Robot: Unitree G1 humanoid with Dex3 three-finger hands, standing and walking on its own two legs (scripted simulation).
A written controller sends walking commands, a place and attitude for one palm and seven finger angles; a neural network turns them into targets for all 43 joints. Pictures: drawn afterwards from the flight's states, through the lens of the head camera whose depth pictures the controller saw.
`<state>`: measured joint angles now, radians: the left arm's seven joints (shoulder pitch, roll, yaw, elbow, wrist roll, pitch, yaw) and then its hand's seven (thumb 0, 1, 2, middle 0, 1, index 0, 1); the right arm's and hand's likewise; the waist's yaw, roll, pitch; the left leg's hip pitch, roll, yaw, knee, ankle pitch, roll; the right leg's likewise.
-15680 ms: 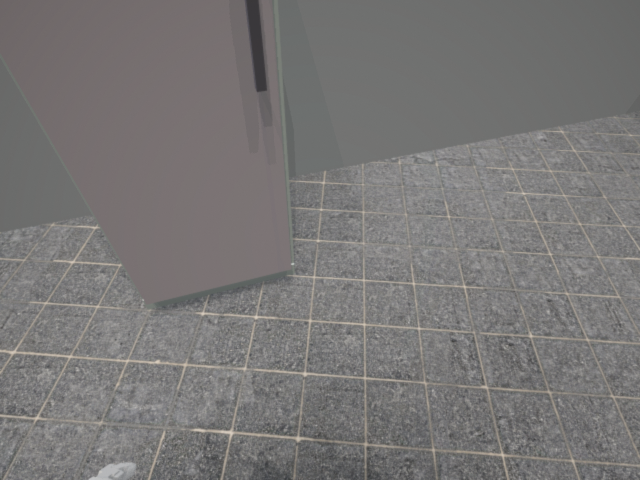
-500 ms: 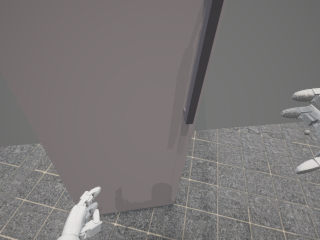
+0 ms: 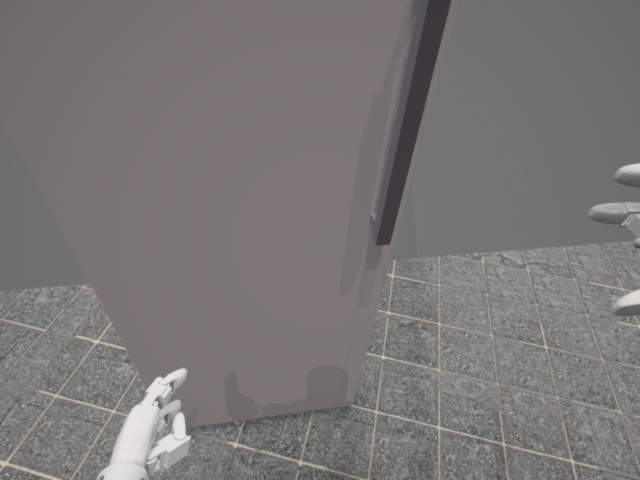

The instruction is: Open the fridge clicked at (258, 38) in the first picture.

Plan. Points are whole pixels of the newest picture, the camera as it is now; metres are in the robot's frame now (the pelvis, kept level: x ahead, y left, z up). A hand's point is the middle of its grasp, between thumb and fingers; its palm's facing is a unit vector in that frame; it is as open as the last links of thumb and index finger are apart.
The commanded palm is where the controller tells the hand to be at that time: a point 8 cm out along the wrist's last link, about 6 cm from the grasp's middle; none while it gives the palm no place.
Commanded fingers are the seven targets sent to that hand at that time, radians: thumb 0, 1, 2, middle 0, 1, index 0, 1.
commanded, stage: raise the hand to about handle height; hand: right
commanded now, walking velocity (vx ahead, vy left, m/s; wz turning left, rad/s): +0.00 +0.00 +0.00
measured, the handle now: (397, 136) +0.48 -0.09 +0.23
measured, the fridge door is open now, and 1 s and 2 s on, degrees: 0 0 0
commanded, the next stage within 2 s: move the hooked fingers beside the handle in 0.08 s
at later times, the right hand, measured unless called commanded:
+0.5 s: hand (571, 224) +0.31 -0.25 +0.23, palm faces -0.10 +0.99 -0.13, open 14.0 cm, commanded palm +0.28 -0.30 +0.24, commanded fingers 0.00 0.50 -0.30 0.30 1.20 0.30 1.20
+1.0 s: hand (523, 200) +0.36 -0.22 +0.22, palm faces -0.06 +0.99 -0.09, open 14.0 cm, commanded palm +0.33 -0.27 +0.23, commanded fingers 0.00 0.50 -0.30 0.30 1.20 0.30 1.20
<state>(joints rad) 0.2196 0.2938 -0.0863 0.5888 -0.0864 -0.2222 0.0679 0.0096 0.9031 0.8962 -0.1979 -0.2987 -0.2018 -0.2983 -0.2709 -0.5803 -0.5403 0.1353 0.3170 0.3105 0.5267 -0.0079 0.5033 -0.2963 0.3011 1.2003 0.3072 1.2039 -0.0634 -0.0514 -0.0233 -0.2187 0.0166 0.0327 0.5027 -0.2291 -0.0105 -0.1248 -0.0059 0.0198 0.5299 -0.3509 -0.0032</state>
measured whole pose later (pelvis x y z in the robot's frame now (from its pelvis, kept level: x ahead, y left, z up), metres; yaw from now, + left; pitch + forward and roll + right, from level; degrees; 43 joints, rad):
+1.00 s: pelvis +0.01 +0.00 +0.00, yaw +0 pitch +0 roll +0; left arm 0.20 0.27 -0.08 0.61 -0.08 -0.16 0.08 0.01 0.90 0.90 -0.20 -0.30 -0.20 -0.30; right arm -0.44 -0.46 -0.36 0.21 0.25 0.33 0.41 -0.01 0.50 -0.30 0.30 1.20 0.31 1.20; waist -0.03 -0.06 -0.04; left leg -0.25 0.02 0.03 0.50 -0.24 -0.01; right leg -0.14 0.00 0.02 0.49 -0.34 0.00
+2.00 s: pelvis +0.01 +0.00 +0.00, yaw +2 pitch +1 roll +0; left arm 0.29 0.27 -0.05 0.65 -0.07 -0.11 0.08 0.01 0.90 0.90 -0.20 -0.30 -0.20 -0.30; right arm -0.71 -0.39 -0.29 0.60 0.18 0.19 0.28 -0.01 0.50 -0.30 0.30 1.20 0.30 1.20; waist 0.04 -0.05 -0.05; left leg -0.30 0.02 0.00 0.48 -0.20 -0.01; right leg -0.17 0.00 -0.02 0.46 -0.31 -0.01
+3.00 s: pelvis +0.01 +0.00 +0.01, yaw +2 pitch +1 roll +0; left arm 0.26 0.26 -0.06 0.61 -0.07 -0.08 0.07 0.01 0.90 0.90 -0.20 -0.30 -0.20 -0.30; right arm -0.59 -0.37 -0.29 0.43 0.19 0.23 0.27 -0.01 0.50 -0.30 0.30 1.20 0.30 1.20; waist 0.01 -0.04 -0.05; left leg -0.26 0.02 -0.01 0.46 -0.20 -0.01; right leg -0.13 0.00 -0.02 0.44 -0.31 -0.01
